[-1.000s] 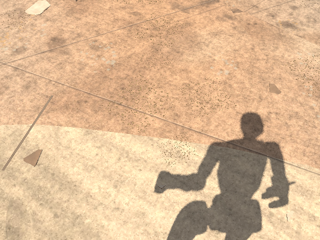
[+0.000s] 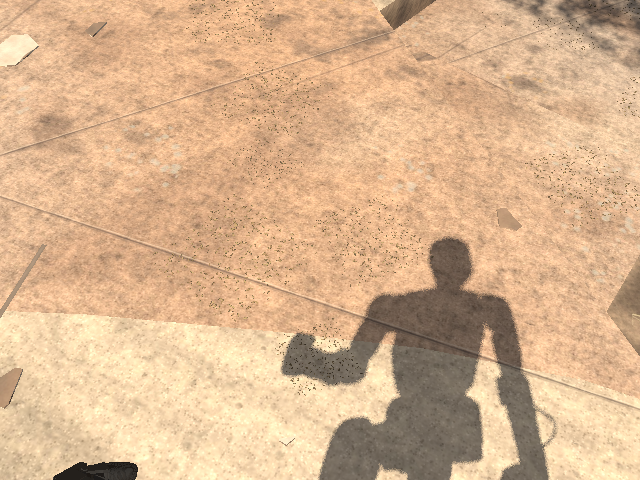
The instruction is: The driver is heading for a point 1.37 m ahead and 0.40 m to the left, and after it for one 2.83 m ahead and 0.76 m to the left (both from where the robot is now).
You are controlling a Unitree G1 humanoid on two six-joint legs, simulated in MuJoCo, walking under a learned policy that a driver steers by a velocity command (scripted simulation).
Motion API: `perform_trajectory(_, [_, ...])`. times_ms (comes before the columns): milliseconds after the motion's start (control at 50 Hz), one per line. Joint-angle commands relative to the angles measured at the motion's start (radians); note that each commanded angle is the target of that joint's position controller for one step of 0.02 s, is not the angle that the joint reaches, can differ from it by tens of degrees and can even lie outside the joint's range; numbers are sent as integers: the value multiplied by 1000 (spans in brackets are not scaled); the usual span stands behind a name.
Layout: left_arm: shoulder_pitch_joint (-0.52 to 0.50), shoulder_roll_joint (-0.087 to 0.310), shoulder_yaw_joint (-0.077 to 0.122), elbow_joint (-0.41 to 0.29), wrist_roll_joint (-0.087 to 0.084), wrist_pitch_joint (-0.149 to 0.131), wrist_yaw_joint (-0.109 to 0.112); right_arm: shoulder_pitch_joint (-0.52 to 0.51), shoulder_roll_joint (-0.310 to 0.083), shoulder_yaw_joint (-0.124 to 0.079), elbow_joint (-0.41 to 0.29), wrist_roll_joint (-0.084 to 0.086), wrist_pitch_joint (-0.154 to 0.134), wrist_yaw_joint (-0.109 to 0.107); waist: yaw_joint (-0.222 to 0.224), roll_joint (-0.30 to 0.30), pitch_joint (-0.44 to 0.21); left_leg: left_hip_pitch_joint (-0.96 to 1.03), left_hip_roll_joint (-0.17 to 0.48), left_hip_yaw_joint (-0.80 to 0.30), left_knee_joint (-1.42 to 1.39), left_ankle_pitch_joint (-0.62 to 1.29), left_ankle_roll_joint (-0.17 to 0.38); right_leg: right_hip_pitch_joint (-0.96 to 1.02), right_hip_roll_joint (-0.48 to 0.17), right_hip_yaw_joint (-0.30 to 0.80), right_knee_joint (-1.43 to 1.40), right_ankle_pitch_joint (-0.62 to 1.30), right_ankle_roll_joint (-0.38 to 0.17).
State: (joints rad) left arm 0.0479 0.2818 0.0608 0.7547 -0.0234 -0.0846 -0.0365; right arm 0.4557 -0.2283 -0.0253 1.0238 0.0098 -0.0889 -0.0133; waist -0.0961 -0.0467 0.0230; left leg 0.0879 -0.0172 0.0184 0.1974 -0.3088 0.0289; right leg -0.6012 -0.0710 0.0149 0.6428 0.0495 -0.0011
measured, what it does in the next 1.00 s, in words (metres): goes down, turning left: right foot 0.04 m lower, then left foot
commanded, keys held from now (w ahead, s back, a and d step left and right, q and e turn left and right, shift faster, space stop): w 0.22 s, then w+q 0.78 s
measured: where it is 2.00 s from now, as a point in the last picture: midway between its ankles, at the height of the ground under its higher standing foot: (172, 261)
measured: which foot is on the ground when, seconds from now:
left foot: down 0.00-0.20, up 0.22-0.68, down 0.70-1.00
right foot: up 0.00-0.16, down 0.18-0.72, up 0.74-1.00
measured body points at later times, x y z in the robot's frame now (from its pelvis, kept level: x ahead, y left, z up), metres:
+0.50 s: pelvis +0.31 -0.08 -0.04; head +0.33 -0.07 +0.41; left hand +0.31 +0.20 -0.17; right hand +0.47 -0.33 -0.15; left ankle +0.45 +0.10 -0.72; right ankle +0.25 -0.15 -0.78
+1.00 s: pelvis +0.59 -0.01 -0.03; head +0.62 +0.02 +0.41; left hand +0.68 +0.31 -0.13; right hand +0.76 -0.25 -0.14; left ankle +0.56 +0.05 -0.78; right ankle +0.80 -0.15 -0.72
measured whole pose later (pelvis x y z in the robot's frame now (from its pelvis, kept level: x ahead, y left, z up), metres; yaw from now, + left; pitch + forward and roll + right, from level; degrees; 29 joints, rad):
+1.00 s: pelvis +0.59 -0.01 -0.03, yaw +22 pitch +2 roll +0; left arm 0.06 0.30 0.05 0.75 0.01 -0.09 0.00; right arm 0.32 -0.27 -0.07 0.73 0.01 -0.05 0.00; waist -0.05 -0.03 0.05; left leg -0.18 -0.13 -0.11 0.35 -0.18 0.10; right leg -0.65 -0.10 0.12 0.77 -0.11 0.06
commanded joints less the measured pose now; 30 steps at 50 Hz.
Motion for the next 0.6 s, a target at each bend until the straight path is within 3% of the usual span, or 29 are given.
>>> perform_trajectory(20, [-213, 7, -14, -118, -7, -21, -15, 17, -193, -38, -34, 11, -10, -14, -16, 138, 137, -161, 200, -99, -102, 232, 129, 65, 38, -17, -177, 145, 7])
perform_trajectory(80, [-224, 47, -10, -124, -11, -21, -22, 23, -199, -51, -23, 20, 1, -13, 5, 128, 144, -46, 248, -92, -41, 310, 114, 43, 20, 27, -228, 113, -31])
perform_trajectory(120, [-173, 78, 0, -106, -8, -23, -24, 22, -218, -64, -23, 14, 17, -10, 41, 120, 101, 32, 270, -92, 60, 501, 98, 87, 34, 20, -215, 23, -59])
perform_trajectory(140, [-93, 107, 13, -83, -8, -23, -21, 17, -234, -70, -27, 6, 26, -7, 82, 121, 41, 57, 264, -89, 169, 654, 91, 176, 58, 2, -196, -34, -79])
perform_trajectory(160, [48, 141, 32, -39, -9, -20, -11, 2, -243, -72, -36, 1, 37, -3, 157, 118, -52, 40, 238, -66, 337, 789, 75, 345, 88, -33, -197, -46, -108])
perform_trajectory(180, [215, 168, 44, 11, -4, -14, -1, -6, -229, -67, -48, -6, 38, 0, 234, 102, -149, -127, 192, -54, 559, 704, 47, 616, 39, -4, -166, 9, -137])
perform_trajectory(200, [343, 241, 51, 60, 13, -8, 5, 67, -106, -35, -75, -51, 27, 6, 187, -171, -300, -450, 70, -33, 916, -57, 16, 984, -163, 226, -5, 200, -178])
perform_trajectory(220, [398, 247, 54, 77, 19, -10, -14, 200, -39, -7, -56, 7, -1, 12, 168, -290, -481, -708, -62, -144, 1193, -343, -22, 1177, -331, 678, -175, -43, -360])
perform_trajectory(240, [356, 179, 46, 75, 11, -8, -15, 78, -132, -30, -76, 50, -24, 8, 199, -114, -362, -793, 7, -192, 1219, -271, -5, 1058, -303, 649, -288, -197, -318])
perform_trajectory(260, [254, 135, 34, 57, 13, -14, -10, -59, -183, -41, -118, 65, -34, 2, 192, -49, -197, -808, 54, -156, 1192, -178, 9, 881, -271, 504, -328, -154, -278])
perform_trajectory(280, [165, 113, 24, 45, 23, -23, -10, -103, -188, -46, -120, 52, -30, -9, 150, 41, -109, -764, 100, -136, 1157, -90, 4, 706, -244, 398, -358, -25, -252])
perform_trajectory(300, [125, 88, 20, 47, 33, -36, -10, -101, -181, -55, -119, 32, -23, -12, 114, 30, -86, -700, 136, -159, 1081, -6, 5, 596, -211, 308, -371, 93, -234])
perform_trajectory(320, [115, 71, 18, 62, 38, -42, -10, -75, -149, -53, -112, 24, -8, -8, 85, -16, -72, -640, 158, -160, 1030, 29, 7, 534, -174, 225, -398, 155, -207])
perform_trajectory(340, [118, 55, 16, 79, 37, -46, -9, -64, -124, -52, -112, 23, 4, -5, 73, -30, -61, -615, 164, -157, 989, 44, 3, 494, -153, 171, -423, 170, -201])
perform_trajectory(380, [132, 71, 18, 105, 35, -53, 2, -95, -95, -47, -136, 19, 20, -1, 62, -26, -21, -646, 170, -148, 933, 78, -9, 443, -160, 110, -469, 211, -211])
perform_trajectory(460, [143, 98, 21, 124, 38, -49, 29, -220, -96, -43, -203, 10, 16, 12, 84, 4, 29, -712, 140, -134, 682, 300, -9, 450, -119, -26, -516, 232, -180])
perform_trajectory(520, [191, 119, 19, 140, 28, -39, 47, -348, -73, -27, -258, 7, 11, 33, 130, 28, 49, -696, 114, -53, 514, 432, 5, 490, -107, -99, -530, 242, -139])
perform_trajectory(600, [274, 143, 22, 173, 18, -2, 61, -459, -72, -23, -340, 10, 14, 63, 156, 43, 64, -772, 78, 7, 423, 359, 34, 678, -157, -138, -444, 374, -121])
Keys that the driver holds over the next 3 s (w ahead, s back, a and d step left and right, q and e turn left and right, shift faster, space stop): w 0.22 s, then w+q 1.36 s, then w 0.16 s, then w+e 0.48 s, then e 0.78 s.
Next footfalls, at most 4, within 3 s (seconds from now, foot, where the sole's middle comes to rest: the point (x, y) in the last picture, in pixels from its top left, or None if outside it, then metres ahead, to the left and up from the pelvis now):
0.18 right None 0.29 -0.15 -0.82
0.70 left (261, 436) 0.59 0.06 -0.82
1.18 right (300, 312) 0.91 -0.05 -0.82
1.70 left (142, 301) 0.96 0.34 -0.82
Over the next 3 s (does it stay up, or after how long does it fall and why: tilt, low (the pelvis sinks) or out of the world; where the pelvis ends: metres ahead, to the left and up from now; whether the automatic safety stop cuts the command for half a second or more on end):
stays up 1.31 0.48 -0.04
